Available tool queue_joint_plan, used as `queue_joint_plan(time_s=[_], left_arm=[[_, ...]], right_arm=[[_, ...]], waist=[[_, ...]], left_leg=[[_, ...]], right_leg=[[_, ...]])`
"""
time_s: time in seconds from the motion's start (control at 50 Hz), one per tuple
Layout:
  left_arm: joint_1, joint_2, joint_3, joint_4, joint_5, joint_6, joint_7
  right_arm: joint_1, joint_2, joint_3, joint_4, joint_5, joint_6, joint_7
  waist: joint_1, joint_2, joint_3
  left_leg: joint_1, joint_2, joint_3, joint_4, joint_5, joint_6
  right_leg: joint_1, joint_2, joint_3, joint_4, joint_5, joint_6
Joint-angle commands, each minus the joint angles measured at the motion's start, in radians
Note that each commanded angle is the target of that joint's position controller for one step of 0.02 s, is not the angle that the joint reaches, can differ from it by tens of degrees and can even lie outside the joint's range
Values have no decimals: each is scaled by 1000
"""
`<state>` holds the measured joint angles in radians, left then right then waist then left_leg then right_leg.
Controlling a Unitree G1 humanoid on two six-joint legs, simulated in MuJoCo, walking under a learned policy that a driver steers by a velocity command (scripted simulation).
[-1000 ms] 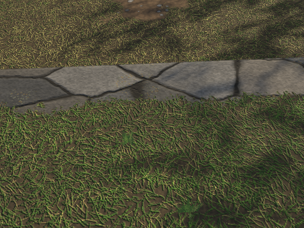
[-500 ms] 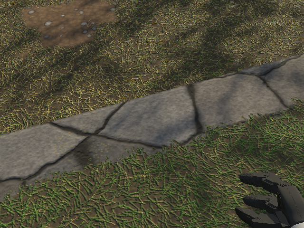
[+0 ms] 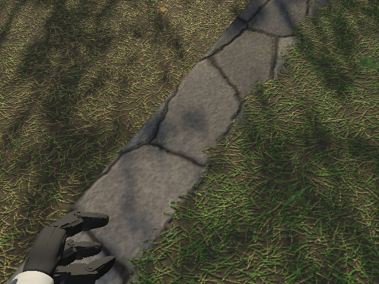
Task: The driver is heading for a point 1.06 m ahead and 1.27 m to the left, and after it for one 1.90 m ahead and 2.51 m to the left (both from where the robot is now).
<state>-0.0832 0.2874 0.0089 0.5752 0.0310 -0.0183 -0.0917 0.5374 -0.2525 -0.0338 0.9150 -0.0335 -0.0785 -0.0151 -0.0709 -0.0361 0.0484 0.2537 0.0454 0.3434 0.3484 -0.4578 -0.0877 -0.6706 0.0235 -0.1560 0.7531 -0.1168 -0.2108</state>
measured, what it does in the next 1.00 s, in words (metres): walks ahead, turning left: right foot, then left foot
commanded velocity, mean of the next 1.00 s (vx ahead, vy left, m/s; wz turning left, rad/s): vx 1.00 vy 0.00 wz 0.57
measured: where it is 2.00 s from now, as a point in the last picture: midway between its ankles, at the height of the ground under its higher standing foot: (28, 106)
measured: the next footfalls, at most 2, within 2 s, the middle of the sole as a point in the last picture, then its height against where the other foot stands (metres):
right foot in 0.04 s outside the picture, level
left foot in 0.48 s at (165, 235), level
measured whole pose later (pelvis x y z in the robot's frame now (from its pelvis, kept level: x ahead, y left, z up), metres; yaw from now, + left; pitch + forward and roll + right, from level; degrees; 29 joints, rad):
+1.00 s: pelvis +0.90 +0.08 +0.02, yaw +36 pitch +3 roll -1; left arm 0.15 0.30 0.00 0.64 0.05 -0.08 0.02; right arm 0.34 -0.39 -0.09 0.77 -0.01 -0.03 0.02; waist -0.05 0.05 0.01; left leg -0.32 -0.08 -0.10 1.22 -0.36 0.11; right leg -0.41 -0.03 -0.01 0.60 -0.23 0.04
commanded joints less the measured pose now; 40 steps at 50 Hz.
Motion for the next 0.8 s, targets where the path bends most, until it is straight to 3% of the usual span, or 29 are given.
queue_joint_plan(time_s=[0.02, 0.04, 0.06, 0.08, 0.1, 0.12, 0.14, 0.18, 0.22, 0.24, 0.26, 0.32, 0.36, 0.4, 0.42, 0.44, 0.46, 0.48, 0.5, 0.52, 0.54, 0.56, 0.58, 0.6, 0.64, 0.68, 0.72, 0.76, 0.8], left_arm=[[548, 158, 85, 133, 10, -7, 45], [469, 235, 111, 142, -2, -2, 66], [445, 307, 115, 84, 16, 2, 71], [490, 243, 115, 93, 14, 3, 88], [456, 199, 103, 129, 11, -12, 99], [430, 153, 88, 147, 14, -37, 99], [394, 125, 76, 149, 18, -60, 103], [396, 73, 56, 181, -1, -93, 100], [418, 68, 55, 206, -10, -111, 84], [445, 79, 56, 213, -12, -120, 76], [453, 65, 52, 224, -15, -125, 71], [478, 56, 38, 239, -21, -137, 78], [498, 82, 35, 253, -22, -144, 92], [497, 127, 41, 256, -18, -137, 121], [483, 153, 47, 251, -12, -124, 140], [452, 177, 54, 242, -1, -105, 154], [386, 200, 61, 220, 9, -87, 161], [277, 231, 76, 190, 6, -69, 158], [167, 118, 51, 162, 15, -81, 129], [345, 8, 13, 52, -14, -104, 118], [325, 52, -3, 26, -3, -127, 112], [285, 85, -4, 30, 4, -141, 103], [270, 82, -4, 23, 18, -134, 98], [271, 76, -11, 27, 42, -110, 96], [262, 66, -22, 17, 53, -54, 91], [146, 59, -34, -38, 35, -45, 83], [59, 30, -48, -69, 9, -47, 73], [21, 31, -48, -78, -7, -49, 72], [-2, 56, -41, -89, -9, -59, 76]], right_arm=[[-140, -261, -55, -116, -3, 11, -12], [-121, -129, -31, -155, -8, 9, 5], [-44, -119, -15, -250, 35, 0, 6], [-185, -168, -19, -250, 37, -17, 4], [-190, -150, -13, -236, 45, -19, 5], [-205, -129, -6, -219, 30, -11, 11], [-170, -109, -1, -190, 18, 8, 21], [-131, -85, -2, -152, 12, 48, 45], [-208, -76, -6, -159, 24, 62, 58], [-266, -58, 0, -188, 29, 62, 60], [-319, -59, 2, -198, 35, 57, 61], [-416, -45, 12, -217, 33, 39, 76], [-453, -39, 20, -229, 32, 32, 87], [-420, -75, 13, -217, 26, 36, 92], [-360, -106, 4, -201, 22, 43, 90], [-236, -146, -12, -168, 20, 51, 86], [-35, -194, -36, -112, 18, 59, 78], [195, -244, -68, -54, 21, 61, 62], [171, -251, -86, -29, 59, 72, 47], [15, -348, -96, -74, 15, 73, 42], [-19, -300, -96, -128, 14, 74, 30], [-43, -206, -76, -120, 10, 73, 15], [-86, -173, -65, -113, 9, 66, 14], [-112, -188, -64, -124, 10, 49, 10], [-140, -182, -53, -135, 17, 18, 14], [-150, -204, -60, -150, 26, 0, 20], [-133, -207, -66, -151, 42, 0, 26], [-98, -223, -77, -153, 47, 5, 34], [-77, -236, -87, -155, 41, 11, 30]], waist=[[346, 129, -197], [216, -152, -189], [146, -178, -414], [210, 4, -345], [159, 57, -164], [114, 140, -90], [68, 159, -54], [24, 110, -1], [41, 77, 47], [57, 25, 65], [70, 26, 92], [92, 39, 77], [92, 16, 63], [58, -44, 6], [16, -76, -34], [-56, -95, -91], [-160, -101, -164], [-298, -42, -211], [-268, 221, -125], [-11, 339, -232], [-59, 153, -327], [-11, -34, -158], [55, -91, -66], [87, -97, -12], [128, -77, 53], [101, -22, 73], [53, 49, 56], [-3, 90, 9], [-30, 112, -8]], left_leg=[[-447, 211, -82, 688, 1260, 131], [-755, 26, -94, 1065, 65, 117], [-1012, -25, -300, 1303, -36, 106], [-1088, 6, -363, 1295, 89, 114], [-1087, 49, -362, 1222, 134, 123], [-1016, 83, -391, 1128, 149, 126], [-932, 99, -420, 1072, 161, 127], [-858, 119, -448, 962, 187, 120], [-924, 105, -429, 875, 282, 128], [-945, 100, -415, 799, 347, 134], [-958, 85, -386, 729, 412, 143], [-912, 25, -254, 525, 594, 180], [-848, -15, -195, 398, 658, 212], [-778, -83, -142, 344, 629, 238], [-713, -120, -130, 339, 558, 250], [-592, -158, -129, 348, 481, 265], [-402, -168, -166, 357, 407, 299], [-183, -115, -278, 267, 362, 374], [-56, -59, -402, 224, 421, 384], [160, 139, -895, 208, 541, 594], [182, 242, -1148, 2, 246, 639], [-30, 220, -1107, -104, 92, 564], [-218, 175, -1024, -131, 80, 504], [-351, 123, -945, -130, 129, 475], [-603, 33, -823, -175, 137, 446], [-723, -25, -738, -206, 282, 432], [-722, -72, -681, -180, 393, 378], [-605, -65, -695, -139, 522, 343], [-480, -34, -737, -87, 570, 321]], right_leg=[[807, 71, 114, -144, -80, -72], [969, -128, 384, -152, -63, -59], [1186, -368, 884, -323, -99, -223], [1090, -348, 862, -444, -199, -188], [896, -339, 733, -479, -179, -154], [721, -303, 642, -501, -140, -114], [593, -274, 548, -524, -95, -83], [456, -221, 404, -585, -54, -11], [458, -162, 251, -628, 87, 66], [451, -161, 214, -647, 183, 84], [462, -128, 143, -657, 296, 109], [534, -89, 1, -663, 564, 170], [613, -114, -40, -649, 790, 199], [742, -151, -69, -544, 1125, 229], [785, -175, -72, -445, 1272, 239], [787, -196, -69, -280, 1383, 243], [718, -213, -52, -32, 1401, 239], [544, -165, -54, 413, 1139, 227], [206, 72, -25, 838, -59, 210], [-182, 91, 174, 1096, -391, 264], [-265, 49, 303, 1050, -346, 242], [-246, -16, 311, 893, -258, 212], [-180, -57, 292, 755, -237, 210], [-124, -78, 281, 691, -258, 220], [-5, -116, 237, 508, -261, 249], [91, -125, 184, 276, -116, 268], [189, -107, 157, 56, 66, 264], [222, -68, 147, -67, 183, 255], [229, -50, 170, -172, 175, 249]])
Over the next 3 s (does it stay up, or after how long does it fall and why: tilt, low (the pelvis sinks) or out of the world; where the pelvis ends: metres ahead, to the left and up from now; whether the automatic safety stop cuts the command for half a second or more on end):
stays up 1.21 1.69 -0.12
